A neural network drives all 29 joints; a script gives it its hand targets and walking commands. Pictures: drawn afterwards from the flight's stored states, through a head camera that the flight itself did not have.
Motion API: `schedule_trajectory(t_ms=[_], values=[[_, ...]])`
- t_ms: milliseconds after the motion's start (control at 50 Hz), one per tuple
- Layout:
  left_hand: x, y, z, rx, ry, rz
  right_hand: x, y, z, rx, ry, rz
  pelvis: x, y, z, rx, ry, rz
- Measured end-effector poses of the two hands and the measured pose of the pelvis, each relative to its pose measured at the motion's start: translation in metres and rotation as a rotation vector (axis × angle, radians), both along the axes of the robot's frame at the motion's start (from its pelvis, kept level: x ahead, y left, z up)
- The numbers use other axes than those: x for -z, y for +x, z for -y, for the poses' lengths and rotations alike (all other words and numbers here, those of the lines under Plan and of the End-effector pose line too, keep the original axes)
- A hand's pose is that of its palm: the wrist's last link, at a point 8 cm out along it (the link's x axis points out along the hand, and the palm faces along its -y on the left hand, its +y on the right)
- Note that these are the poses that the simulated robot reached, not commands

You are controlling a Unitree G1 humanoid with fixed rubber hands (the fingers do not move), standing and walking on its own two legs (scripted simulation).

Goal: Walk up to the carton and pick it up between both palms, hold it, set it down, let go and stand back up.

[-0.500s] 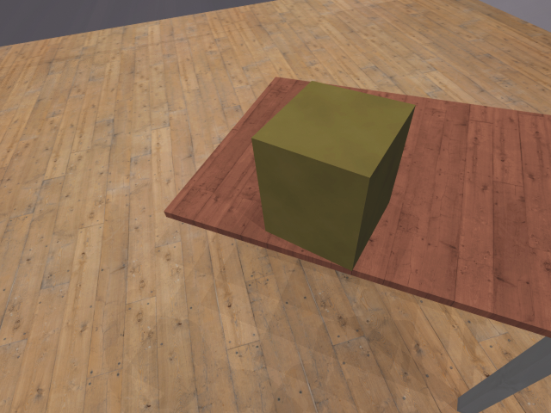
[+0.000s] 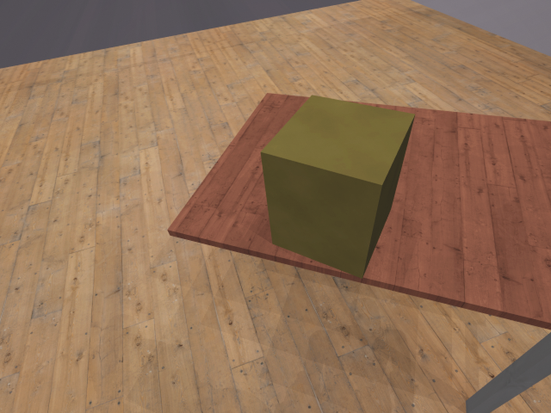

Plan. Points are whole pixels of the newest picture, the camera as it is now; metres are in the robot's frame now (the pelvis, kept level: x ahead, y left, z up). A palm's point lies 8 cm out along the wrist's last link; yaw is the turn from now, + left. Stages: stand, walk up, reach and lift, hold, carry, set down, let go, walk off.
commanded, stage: walk up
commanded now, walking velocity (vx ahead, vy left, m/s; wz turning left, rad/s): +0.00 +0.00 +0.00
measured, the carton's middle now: (336, 185) +0.55 -0.09 +0.01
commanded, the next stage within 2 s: none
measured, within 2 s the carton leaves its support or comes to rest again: neither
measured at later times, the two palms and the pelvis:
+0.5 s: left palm out of the picture +0.05 +0.13 -0.14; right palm out of the picture -0.04 -0.32 -0.17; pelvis +0.04 -0.09 -0.02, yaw +1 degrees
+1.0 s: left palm out of the picture +0.03 +0.08 -0.15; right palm out of the picture +0.06 -0.32 -0.15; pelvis +0.06 -0.12 +0.00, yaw +0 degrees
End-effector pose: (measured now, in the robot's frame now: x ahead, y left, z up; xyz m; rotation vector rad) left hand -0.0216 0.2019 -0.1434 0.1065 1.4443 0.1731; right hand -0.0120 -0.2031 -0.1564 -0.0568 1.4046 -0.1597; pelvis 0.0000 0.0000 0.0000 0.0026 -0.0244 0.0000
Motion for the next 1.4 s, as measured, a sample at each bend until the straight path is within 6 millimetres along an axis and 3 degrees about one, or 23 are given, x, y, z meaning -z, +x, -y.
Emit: schedule_trajectory(t_ms=[180, 300, 380, 460, 560, 680, 820, 960, 1160, 1400], values=[[0.006, -0.002, 0.011, 0.005, -0.027, -0.003, -0.006, -0.013, 0.008, 0.014, -0.008, -0.026, -0.001, -0.002, 0.011, -0.001, -0.004, 0.01], [0.001, 0.021, 0.013, 0.05, -0.02, 0.021, -0.02, -0.042, 0.051, 0.067, -0.082, -0.095, -0.005, 0.006, 0.037, 0.001, -0.038, -0.015], [0.0, 0.047, 0.028, 0.032, 0.009, 0.1, -0.012, -0.052, 0.081, 0.074, -0.083, -0.156, 0.002, 0.02, 0.06, 0.02, -0.008, -0.01], [0.003, 0.064, 0.053, 0.018, 0.068, 0.123, 0.014, -0.042, 0.109, 0.051, -0.045, -0.18, 0.017, 0.035, 0.087, 0.009, -0.004, 0.018], [-0.006, 0.068, 0.097, 0.014, 0.053, 0.104, 0.015, 0.006, 0.124, 0.026, -0.01, -0.128, 0.008, 0.048, 0.104, 0.006, 0.016, 0.008], [0.0, 0.06, 0.118, 0.009, 0.013, 0.054, 0.006, 0.056, 0.125, -0.029, -0.005, -0.04, 0.005, 0.053, 0.118, -0.01, -0.001, 0.004], [0.018, 0.057, 0.131, -0.016, -0.061, 0.024, -0.005, 0.076, 0.126, -0.051, -0.051, -0.004, 0.007, 0.061, 0.12, -0.006, -0.007, 0.02], [0.011, 0.057, 0.129, -0.013, -0.062, 0.013, -0.009, 0.076, 0.122, -0.048, -0.043, -0.005, 0.0, 0.065, 0.118, -0.003, -0.003, 0.02], [0.002, 0.051, 0.12, -0.002, -0.024, -0.031, -0.003, 0.053, 0.106, -0.027, 0.016, -0.064, -0.001, 0.067, 0.116, -0.002, -0.002, 0.016], [0.004, 0.057, 0.134, 0.001, -0.048, -0.027, -0.003, 0.043, 0.103, -0.023, 0.032, -0.1, -0.001, 0.071, 0.121, 0.001, 0.001, 0.012]])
